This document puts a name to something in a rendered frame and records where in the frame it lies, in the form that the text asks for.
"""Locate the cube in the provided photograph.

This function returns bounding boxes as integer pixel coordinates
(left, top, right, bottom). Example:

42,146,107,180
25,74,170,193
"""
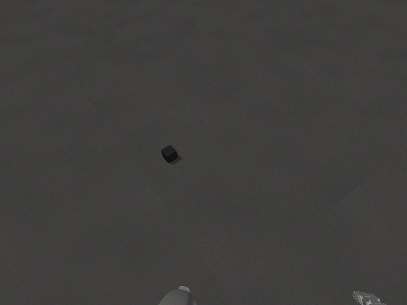
161,145,178,163

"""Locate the right robot hand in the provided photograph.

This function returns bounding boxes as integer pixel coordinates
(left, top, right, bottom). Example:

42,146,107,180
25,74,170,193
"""
352,291,386,305

